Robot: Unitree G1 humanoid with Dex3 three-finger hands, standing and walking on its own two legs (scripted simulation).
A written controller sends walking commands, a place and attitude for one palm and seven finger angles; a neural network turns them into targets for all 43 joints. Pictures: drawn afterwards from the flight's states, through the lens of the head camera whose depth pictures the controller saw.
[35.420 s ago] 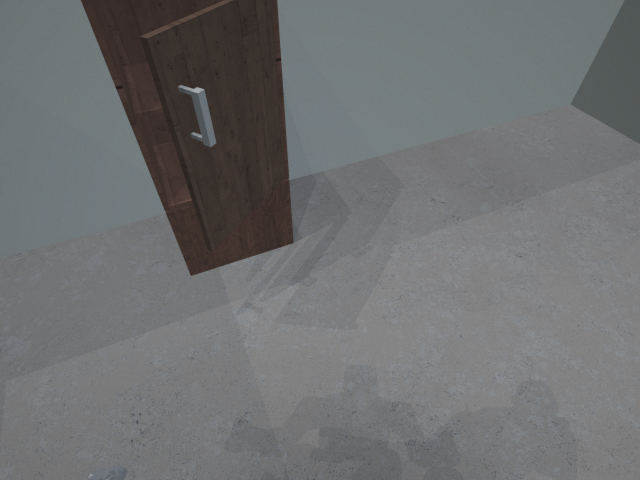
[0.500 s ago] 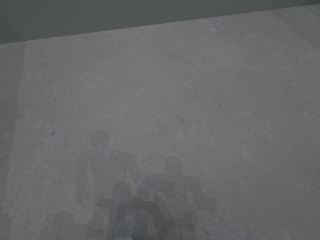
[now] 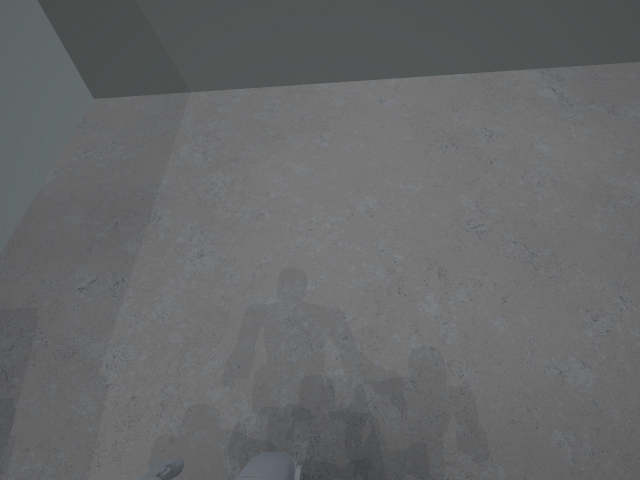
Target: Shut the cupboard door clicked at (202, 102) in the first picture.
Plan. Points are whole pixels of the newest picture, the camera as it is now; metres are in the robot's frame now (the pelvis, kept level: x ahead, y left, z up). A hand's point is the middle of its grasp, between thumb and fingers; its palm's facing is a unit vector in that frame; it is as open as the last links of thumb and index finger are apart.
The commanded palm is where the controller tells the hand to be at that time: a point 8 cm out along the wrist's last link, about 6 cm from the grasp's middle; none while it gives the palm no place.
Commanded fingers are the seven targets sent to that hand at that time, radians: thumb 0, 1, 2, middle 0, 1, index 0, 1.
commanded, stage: turn to face it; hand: left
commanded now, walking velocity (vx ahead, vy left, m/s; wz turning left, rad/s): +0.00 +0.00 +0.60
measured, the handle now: out of the picture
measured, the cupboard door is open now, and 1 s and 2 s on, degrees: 5 5 5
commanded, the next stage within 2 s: none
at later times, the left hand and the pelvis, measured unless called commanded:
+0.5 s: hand out of the picture +0.03 +0.26 -0.16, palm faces +0.33 -0.90 -0.27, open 7.4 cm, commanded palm none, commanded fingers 0.00 0.90 0.90 -0.20 -0.30 -0.20 -0.30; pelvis +0.00 +0.02 +0.00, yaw +18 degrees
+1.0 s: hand out of the picture -0.07 +0.20 -0.18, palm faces +0.63 -0.75 -0.22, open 7.4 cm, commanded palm none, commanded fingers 0.00 0.90 0.90 -0.20 -0.30 -0.20 -0.30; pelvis +0.02 +0.02 -0.01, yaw +39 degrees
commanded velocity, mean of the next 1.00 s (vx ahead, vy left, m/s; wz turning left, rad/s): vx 0.00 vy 0.00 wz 0.60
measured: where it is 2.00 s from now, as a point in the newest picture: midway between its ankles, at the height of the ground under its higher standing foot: outside the picture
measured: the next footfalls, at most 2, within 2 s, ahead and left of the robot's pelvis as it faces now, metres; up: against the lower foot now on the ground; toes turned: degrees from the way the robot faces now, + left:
left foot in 0.24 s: +0.02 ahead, +0.15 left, +0.00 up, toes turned +14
right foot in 0.62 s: +0.09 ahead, -0.10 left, +0.00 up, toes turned +21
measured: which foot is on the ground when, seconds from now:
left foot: up 0.00-0.22, down 0.24-0.62, up 0.64-0.98, down 1.00-1.00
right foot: down 0.00-0.24, up 0.26-0.60, down 0.62-1.00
